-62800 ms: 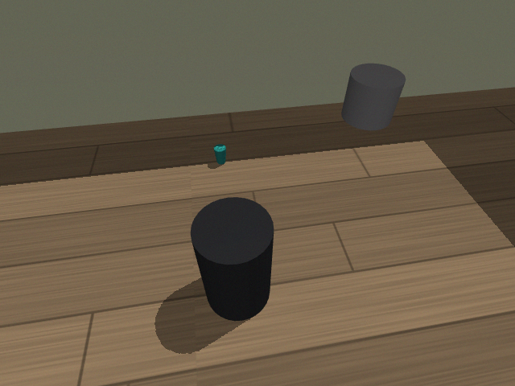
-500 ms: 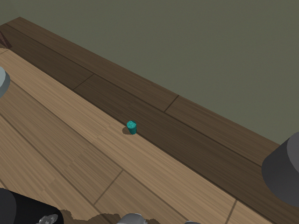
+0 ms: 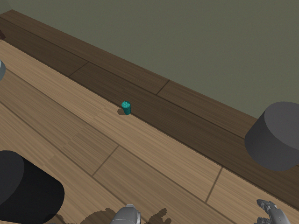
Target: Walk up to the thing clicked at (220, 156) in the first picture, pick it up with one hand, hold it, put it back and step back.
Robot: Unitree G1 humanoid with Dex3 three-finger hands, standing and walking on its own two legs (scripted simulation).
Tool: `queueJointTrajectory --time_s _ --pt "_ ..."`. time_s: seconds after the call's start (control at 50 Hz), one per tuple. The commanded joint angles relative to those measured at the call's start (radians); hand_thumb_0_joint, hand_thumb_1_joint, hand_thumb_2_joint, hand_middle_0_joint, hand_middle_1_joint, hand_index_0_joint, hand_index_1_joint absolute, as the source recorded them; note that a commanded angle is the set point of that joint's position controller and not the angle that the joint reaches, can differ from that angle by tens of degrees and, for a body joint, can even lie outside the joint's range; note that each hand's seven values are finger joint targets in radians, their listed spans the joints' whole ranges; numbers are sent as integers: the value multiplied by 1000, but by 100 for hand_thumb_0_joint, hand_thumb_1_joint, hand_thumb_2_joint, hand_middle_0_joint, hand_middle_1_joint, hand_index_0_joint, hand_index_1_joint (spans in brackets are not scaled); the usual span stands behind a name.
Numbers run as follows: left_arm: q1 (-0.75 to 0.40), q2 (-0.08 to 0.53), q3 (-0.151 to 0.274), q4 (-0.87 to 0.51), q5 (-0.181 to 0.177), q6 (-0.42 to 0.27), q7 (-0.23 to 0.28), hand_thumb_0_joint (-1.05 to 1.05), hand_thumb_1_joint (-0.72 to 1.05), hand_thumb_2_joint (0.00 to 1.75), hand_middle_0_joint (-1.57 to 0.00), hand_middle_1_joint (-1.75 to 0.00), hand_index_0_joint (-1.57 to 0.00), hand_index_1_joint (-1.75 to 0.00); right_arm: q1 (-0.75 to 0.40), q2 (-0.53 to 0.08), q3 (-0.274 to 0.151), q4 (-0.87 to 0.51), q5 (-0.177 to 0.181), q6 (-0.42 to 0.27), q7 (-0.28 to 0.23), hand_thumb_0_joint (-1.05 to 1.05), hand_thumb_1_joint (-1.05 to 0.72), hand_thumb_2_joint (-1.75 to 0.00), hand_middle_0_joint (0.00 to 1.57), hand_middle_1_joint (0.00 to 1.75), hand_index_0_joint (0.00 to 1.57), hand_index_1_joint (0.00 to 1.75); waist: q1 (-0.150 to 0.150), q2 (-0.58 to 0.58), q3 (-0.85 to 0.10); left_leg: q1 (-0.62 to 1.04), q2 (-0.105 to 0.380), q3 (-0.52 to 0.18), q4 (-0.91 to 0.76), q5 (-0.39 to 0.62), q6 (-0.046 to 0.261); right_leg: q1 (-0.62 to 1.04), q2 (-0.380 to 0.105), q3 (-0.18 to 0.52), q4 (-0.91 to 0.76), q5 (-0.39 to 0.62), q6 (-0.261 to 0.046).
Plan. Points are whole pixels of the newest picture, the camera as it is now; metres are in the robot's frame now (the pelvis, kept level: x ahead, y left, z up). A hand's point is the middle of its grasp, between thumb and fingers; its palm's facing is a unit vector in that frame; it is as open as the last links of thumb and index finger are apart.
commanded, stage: step back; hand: left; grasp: from above
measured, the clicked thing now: (126, 108) +0.99 +0.28 -0.70
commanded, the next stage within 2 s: stand in 1.12 s
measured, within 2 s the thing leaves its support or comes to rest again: neither
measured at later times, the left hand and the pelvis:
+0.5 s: hand out of the picture -0.02 +0.27 -0.13, palm faces +0.09 -0.92 -0.38, open 7.4 cm; pelvis -0.07 -0.01 +0.01, yaw +4 degrees
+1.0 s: hand out of the picture +0.05 +0.27 -0.13, palm faces +0.11 -0.93 -0.35, open 7.4 cm; pelvis -0.03 +0.01 +0.02, yaw +5 degrees
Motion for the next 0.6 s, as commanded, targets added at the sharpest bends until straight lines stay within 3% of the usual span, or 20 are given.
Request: queueJointTrajectory --time_s 0.0,0.02,0.04,0.08,0.14,0.18,0.22,0.24,0.26,0.28,0.3,0.32,0.34,0.4,0.44,0.46,0.48,0.5,0.52,0.58 --pt "-58 342 88 -115 9 -41 21 0 90 90 -20 -30 -20 -30 14 -200 -61 -60 15 -11 -21 0 -90 -90 20 30 20 30 9 -164 -71 -3 -127 -192 434 -249 -7 -248 -427 457 -361 76 -259" --pt "-124 304 71 -122 13 -46 26 0 90 90 -20 -30 -20 -30 59 -186 -57 -37 18 -16 -19 0 -90 -90 20 30 20 30 -36 -133 -82 -18 -154 -171 464 -194 -4 -196 -349 311 -290 200 -212" --pt "-126 268 71 -115 16 -47 26 0 90 90 -20 -30 -20 -30 82 -170 -51 -23 18 -23 -17 0 -90 -90 20 30 20 30 -41 -146 -103 -10 -158 -135 438 -163 -7 -159 -296 230 -266 177 -177" --pt "-68 271 75 -110 20 -55 20 0 90 90 -20 -30 -20 -30 104 -172 -49 -9 4 -33 -10 0 -90 -90 20 30 20 30 -1 -196 -123 1 -144 -88 378 -148 -21 -100 -252 207 -276 1 -157" --pt "-17 282 85 -93 29 -57 14 0 90 90 -20 -30 -20 -30 73 -167 -47 -7 -7 -45 2 0 -90 -90 20 30 20 30 47 -244 -119 -34 -87 -36 101 -215 -24 42 -285 267 -315 -264 -165" --pt "-33 289 83 -88 22 -51 8 0 90 90 -20 -30 -20 -30 89 -154 -47 15 -9 -62 6 0 -90 -90 20 30 20 30 33 -263 -126 112 -59 6 -119 -259 -12 -21 -322 277 -316 -257 -175" --pt "-21 264 61 -74 13 -39 -1 0 90 90 -20 -30 -20 -30 171 -137 -55 72 -10 -79 6 0 -90 -90 20 30 20 30 -6 -192 -146 334 -108 52 -389 -67 11 -92 -252 167 -202 -150 -118" --pt "3 210 44 -70 11 -36 -3 0 90 90 -20 -30 -20 -30 200 -167 -70 91 -21 -87 2 0 -90 -90 20 30 20 30 -14 -88 -173 456 -39 -88 -407 -101 33 -204 -212 118 -87 -118 -81" --pt "-21 150 24 -76 -11 -40 -10 0 90 90 -20 -30 -20 -30 159 -240 -73 74 -23 -95 0 0 -90 -90 20 30 20 30 -20 107 -150 405 183 -472 -512 -409 134 -349 -84 10 50 -123 -2" --pt "-94 247 56 -58 -6 -42 -3 0 90 90 -20 -30 -20 -30 126 -302 -80 61 -17 -96 5 0 -90 -90 20 30 20 30 -49 64 -76 154 281 -554 -554 -551 236 -242 -105 41 160 -179 2" --pt "-81 249 53 -52 -7 -46 -10 0 90 90 -20 -30 -20 -30 72 -261 -69 48 -21 -105 4 0 -90 -90 20 30 20 30 -15 3 -46 100 249 -478 -536 -499 219 -183 -111 68 185 -141 -5" --pt "-56 216 48 -39 -17 -50 -16 0 90 90 -20 -30 -20 -30 52 -210 -48 54 -21 -113 2 0 -90 -90 20 30 20 30 5 -7 -51 162 190 -375 -498 -362 188 -188 -113 70 151 -84 -7" --pt "-46 206 44 -30 -18 -54 -19 0 90 90 -20 -30 -20 -30 59 -203 -46 57 -24 -117 1 0 -90 -90 20 30 20 30 0 34 -57 201 154 -311 -479 -288 158 -196 -111 49 102 -55 -10" --pt "-11 183 43 17 -12 -71 -17 0 90 90 -20 -30 -20 -30 54 -195 -45 75 -15 -100 11 0 -90 -90 20 30 20 30 7 89 -110 133 104 -179 -393 -164 107 40 -55 -36 -173 37 -11" --pt "8 206 51 40 2 -78 -5 0 90 90 -20 -30 -20 -30 58 -154 -31 69 -3 -86 10 0 -90 -90 20 30 20 30 24 29 -121 30 60 -127 -305 -143 58 200 -60 11 -259 117 -25" --pt "16 243 56 46 4 -81 -1 0 90 90 -20 -30 -20 -30 58 -124 -24 67 6 -84 11 0 -90 -90 20 30 20 30 28 -82 -109 -43 -11 -92 -225 -243 24 177 -165 208 -326 -64 -63" --pt "13 296 62 45 8 -83 -3 0 90 90 -20 -30 -20 -30 73 -129 -26 77 2 -79 7 0 -90 -90 20 30 20 30 19 -160 -96 -6 -62 -43 -97 -274 17 72 -293 375 -420 -328 -127" --pt "-35 308 64 32 7 -85 -5 0 90 90 -20 -30 -20 -30 106 -144 -33 101 1 -81 6 0 -90 -90 20 30 20 30 -1 -167 -76 66 -73 -23 -11 -231 7 -20 -366 438 -450 -385 -181" --pt "-76 290 60 17 3 -87 -4 0 90 90 -20 -30 -20 -30 129 -148 -34 109 -1 -85 7 0 -90 -90 20 30 20 30 -18 -145 -58 73 -50 -30 -13 -197 9 -43 -367 410 -428 -318 -190" --pt "-123 247 41 22 -2 -86 -5 0 90 90 -20 -30 -20 -30 176 -120 -32 151 -3 -102 7 0 -90 -90 20 30 20 30 -48 -180 -109 241 -43 -17 -221 -59 21 -99 -291 237 -348 -48 -123"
